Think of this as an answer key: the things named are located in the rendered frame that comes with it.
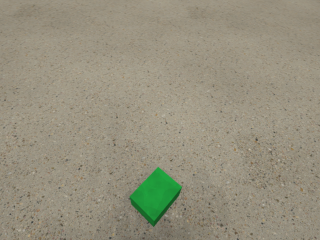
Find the carton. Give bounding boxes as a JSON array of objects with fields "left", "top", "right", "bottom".
[{"left": 130, "top": 167, "right": 182, "bottom": 227}]

